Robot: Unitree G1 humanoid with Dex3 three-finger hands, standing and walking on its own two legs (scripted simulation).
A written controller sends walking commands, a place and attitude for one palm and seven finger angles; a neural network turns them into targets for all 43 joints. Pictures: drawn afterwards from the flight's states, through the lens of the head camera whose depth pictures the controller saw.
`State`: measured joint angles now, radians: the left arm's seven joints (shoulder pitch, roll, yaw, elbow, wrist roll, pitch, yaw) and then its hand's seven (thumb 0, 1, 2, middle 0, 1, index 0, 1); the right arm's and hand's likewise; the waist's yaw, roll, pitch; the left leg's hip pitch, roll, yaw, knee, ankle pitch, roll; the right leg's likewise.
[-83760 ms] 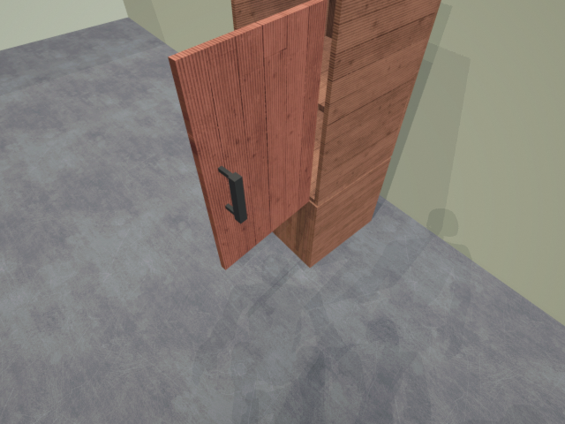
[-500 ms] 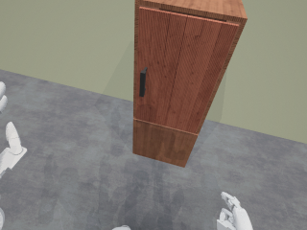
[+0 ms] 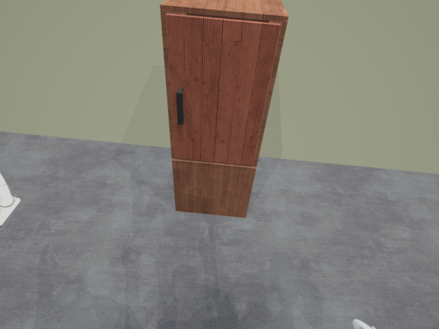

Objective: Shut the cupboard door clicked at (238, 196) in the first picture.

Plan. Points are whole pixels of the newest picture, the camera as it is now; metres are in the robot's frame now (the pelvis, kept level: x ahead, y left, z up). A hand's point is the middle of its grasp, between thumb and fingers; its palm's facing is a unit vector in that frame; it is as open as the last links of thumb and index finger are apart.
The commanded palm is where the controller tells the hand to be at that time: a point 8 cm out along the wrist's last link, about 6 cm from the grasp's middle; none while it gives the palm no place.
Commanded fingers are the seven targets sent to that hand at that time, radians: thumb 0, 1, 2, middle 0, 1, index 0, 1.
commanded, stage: stop stepping back and stand still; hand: left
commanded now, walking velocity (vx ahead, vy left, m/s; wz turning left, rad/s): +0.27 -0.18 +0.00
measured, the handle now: (181, 105) +0.90 +0.17 -0.04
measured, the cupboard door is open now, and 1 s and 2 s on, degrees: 0 0 0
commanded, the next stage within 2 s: let the arm hang, fingers relaxed in 1.18 s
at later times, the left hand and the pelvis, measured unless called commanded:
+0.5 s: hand (24, 267) +0.15 +0.24 +0.18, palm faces +0.52 -0.74 -0.43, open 7.4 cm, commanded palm +0.10 +0.27 +0.19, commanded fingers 0.00 0.90 0.90 -0.20 -0.30 -0.20 -0.30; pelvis -0.04 -0.03 +0.01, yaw +1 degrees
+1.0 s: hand (36, 229) +0.20 +0.26 +0.17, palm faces +0.42 -0.78 -0.47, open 7.4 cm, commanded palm +0.14 +0.30 +0.19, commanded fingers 0.00 0.90 0.90 -0.20 -0.30 -0.20 -0.30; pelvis +0.00 +0.00 +0.01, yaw +0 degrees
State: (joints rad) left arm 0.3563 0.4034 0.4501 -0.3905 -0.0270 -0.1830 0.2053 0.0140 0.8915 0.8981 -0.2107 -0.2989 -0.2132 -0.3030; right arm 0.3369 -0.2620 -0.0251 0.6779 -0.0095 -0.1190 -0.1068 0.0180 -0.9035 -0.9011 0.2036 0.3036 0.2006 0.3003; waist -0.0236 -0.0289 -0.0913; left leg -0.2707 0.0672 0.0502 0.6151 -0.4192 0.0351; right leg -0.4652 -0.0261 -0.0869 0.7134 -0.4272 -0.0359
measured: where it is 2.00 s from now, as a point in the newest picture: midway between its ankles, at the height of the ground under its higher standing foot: outside the picture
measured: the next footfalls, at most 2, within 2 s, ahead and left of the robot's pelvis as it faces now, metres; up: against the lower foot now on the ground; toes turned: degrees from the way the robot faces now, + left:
right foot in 0.28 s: +0.00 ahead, -0.13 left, +0.00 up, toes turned -2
left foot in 0.60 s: +0.07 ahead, +0.11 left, +0.00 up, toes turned +7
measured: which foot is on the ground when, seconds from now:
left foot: down 0.00-0.26, up 0.28-0.58, down 0.60-1.00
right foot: up 0.00-0.26, down 0.28-1.00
